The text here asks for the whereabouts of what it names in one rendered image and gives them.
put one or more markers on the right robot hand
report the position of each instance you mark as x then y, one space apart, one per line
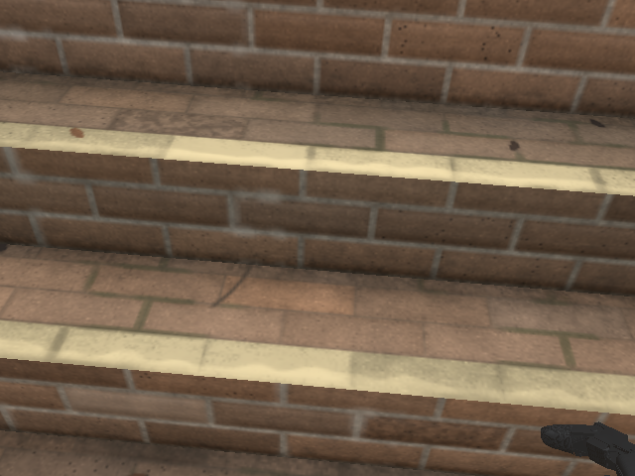
604 445

